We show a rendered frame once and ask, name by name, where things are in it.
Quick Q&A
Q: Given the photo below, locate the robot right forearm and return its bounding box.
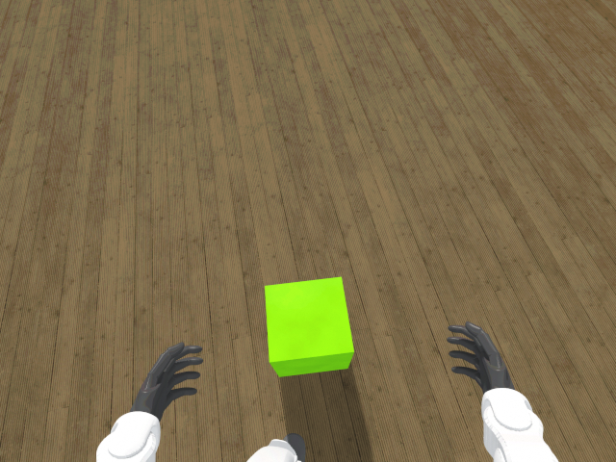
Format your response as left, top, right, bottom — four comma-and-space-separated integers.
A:
481, 388, 558, 462

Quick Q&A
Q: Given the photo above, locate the robot left forearm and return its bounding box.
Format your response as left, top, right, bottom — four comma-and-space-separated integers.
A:
96, 411, 161, 462

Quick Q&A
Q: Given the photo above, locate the carton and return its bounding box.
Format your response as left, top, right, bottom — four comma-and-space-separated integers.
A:
265, 277, 354, 377

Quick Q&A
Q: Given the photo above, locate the right robot hand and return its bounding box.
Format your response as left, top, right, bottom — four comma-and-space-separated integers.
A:
447, 321, 515, 395

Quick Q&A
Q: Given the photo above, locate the robot left foot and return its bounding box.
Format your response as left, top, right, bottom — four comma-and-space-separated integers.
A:
283, 433, 306, 462

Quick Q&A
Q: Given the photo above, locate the robot left shin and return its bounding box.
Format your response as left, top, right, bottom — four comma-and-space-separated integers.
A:
268, 439, 296, 456

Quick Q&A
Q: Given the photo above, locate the left robot hand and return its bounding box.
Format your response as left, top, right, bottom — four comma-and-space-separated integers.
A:
129, 342, 203, 422

